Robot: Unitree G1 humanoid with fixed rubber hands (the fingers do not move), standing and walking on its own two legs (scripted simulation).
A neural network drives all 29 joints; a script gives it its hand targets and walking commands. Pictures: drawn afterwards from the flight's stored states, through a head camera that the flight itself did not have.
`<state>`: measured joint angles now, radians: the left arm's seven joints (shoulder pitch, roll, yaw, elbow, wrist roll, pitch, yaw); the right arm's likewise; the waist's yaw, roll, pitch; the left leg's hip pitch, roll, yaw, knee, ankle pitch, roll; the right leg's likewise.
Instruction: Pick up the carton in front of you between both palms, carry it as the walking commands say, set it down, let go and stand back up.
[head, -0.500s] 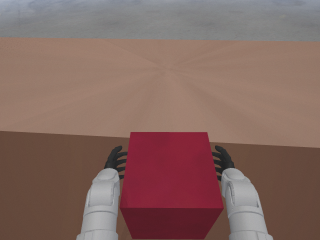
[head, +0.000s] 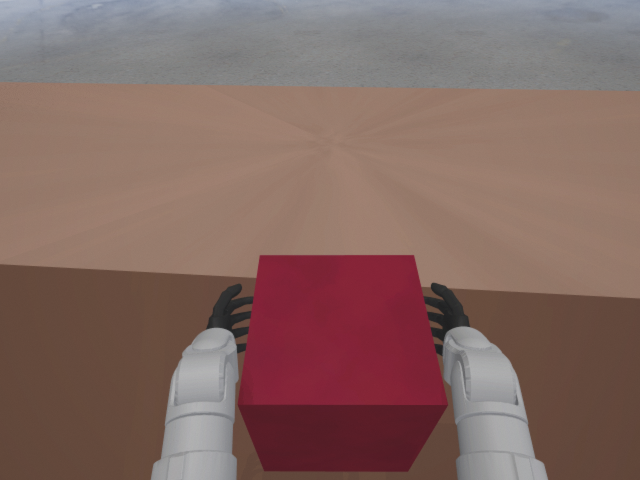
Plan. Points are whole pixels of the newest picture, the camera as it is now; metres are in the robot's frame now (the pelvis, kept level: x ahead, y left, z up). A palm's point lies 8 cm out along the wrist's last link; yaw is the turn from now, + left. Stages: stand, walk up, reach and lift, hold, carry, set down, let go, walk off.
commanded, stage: hold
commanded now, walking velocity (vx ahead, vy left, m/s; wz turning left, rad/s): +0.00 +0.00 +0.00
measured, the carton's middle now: (336, 367) +0.29 +0.00 -0.02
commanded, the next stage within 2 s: carry in 0.86 s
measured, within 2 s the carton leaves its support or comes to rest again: neither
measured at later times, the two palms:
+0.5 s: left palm (222, 337) +0.30 +0.15 +0.05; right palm (453, 335) +0.30 -0.15 +0.05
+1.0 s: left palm (222, 325) +0.31 +0.15 +0.06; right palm (452, 324) +0.31 -0.15 +0.06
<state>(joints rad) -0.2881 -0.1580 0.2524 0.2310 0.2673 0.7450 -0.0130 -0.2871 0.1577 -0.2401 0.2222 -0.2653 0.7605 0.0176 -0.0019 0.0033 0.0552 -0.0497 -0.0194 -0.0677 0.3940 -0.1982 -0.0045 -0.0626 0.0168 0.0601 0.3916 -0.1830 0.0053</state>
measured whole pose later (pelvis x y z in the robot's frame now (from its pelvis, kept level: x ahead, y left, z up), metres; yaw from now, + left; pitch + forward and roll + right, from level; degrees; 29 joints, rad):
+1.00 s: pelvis +0.02 +0.00 +0.00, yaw +0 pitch -1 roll +0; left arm -0.22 -0.14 0.18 0.11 0.22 0.81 0.01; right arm -0.21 0.14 -0.17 0.10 -0.22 0.82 0.00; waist 0.00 0.00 -0.10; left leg -0.21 -0.01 -0.06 0.48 -0.31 0.00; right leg -0.22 0.01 0.04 0.49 -0.33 0.00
